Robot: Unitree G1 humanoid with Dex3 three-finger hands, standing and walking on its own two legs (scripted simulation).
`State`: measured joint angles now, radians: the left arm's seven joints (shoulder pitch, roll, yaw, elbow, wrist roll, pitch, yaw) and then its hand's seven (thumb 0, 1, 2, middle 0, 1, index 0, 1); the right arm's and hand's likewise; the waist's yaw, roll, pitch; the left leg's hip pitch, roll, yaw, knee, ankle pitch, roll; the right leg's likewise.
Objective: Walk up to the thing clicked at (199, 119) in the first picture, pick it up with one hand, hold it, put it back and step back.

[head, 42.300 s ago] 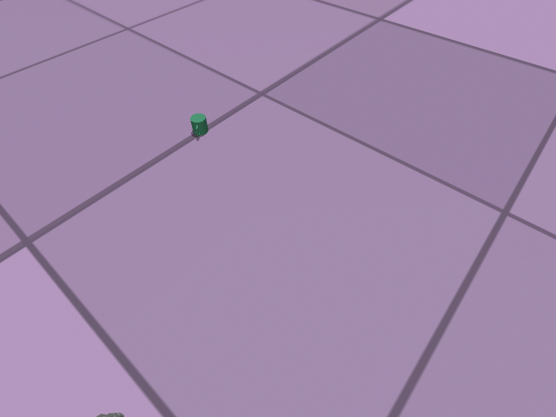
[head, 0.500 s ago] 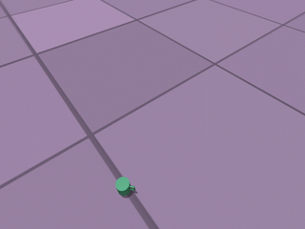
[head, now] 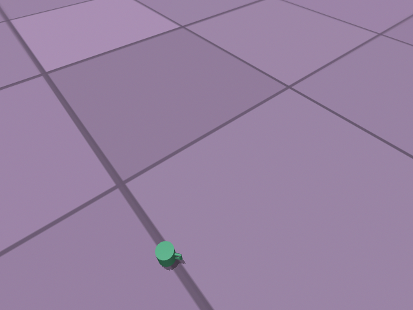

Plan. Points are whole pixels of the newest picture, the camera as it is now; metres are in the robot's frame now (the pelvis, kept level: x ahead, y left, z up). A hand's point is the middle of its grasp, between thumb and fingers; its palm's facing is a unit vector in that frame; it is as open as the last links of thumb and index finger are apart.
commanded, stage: stand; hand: left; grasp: from above
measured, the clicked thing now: (169, 254) +0.46 +0.21 -0.74
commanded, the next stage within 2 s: step back in 0.66 s
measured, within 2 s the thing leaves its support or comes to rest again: neither
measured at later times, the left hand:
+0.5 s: hand out of the picture +0.06 +0.25 -0.16, palm faces -0.01 -0.94 -0.34, open 7.3 cm
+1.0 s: hand out of the picture +0.04 +0.25 -0.17, palm faces -0.03 -0.90 -0.43, open 7.3 cm
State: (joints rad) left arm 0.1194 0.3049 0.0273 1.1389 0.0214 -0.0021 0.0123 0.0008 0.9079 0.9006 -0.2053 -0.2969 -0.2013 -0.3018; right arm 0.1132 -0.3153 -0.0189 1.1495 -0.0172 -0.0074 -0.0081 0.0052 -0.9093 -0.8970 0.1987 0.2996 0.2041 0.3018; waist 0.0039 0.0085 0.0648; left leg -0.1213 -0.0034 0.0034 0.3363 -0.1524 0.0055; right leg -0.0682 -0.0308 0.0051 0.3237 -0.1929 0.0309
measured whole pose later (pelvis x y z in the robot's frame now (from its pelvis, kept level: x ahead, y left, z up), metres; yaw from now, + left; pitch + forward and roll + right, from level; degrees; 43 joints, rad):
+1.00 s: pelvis -0.06 -0.03 -0.03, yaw +0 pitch -3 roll +1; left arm 0.11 0.38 0.05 0.94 0.03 0.03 0.00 0.00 0.91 0.90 -0.20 -0.30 -0.20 -0.30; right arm 0.03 -0.42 -0.07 0.93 0.00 0.08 0.00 0.01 -0.91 -0.90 0.20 0.30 0.20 0.30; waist 0.01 0.03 0.19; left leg -0.47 -0.07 -0.11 0.97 -0.47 0.03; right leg -0.35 -0.01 0.01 0.72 -0.32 -0.02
